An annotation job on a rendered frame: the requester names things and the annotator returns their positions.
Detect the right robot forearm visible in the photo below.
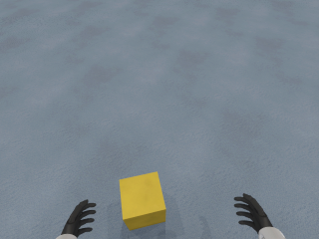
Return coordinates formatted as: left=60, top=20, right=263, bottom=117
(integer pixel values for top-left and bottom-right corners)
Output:
left=258, top=226, right=286, bottom=239

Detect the robot left hand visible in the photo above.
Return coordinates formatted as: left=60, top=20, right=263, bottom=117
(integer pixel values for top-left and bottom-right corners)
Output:
left=61, top=199, right=97, bottom=238

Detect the carton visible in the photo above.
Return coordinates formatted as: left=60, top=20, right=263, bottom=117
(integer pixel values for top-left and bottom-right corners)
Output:
left=119, top=171, right=166, bottom=231

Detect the robot right hand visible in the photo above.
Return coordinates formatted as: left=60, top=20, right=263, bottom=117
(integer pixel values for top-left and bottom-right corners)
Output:
left=233, top=193, right=273, bottom=235

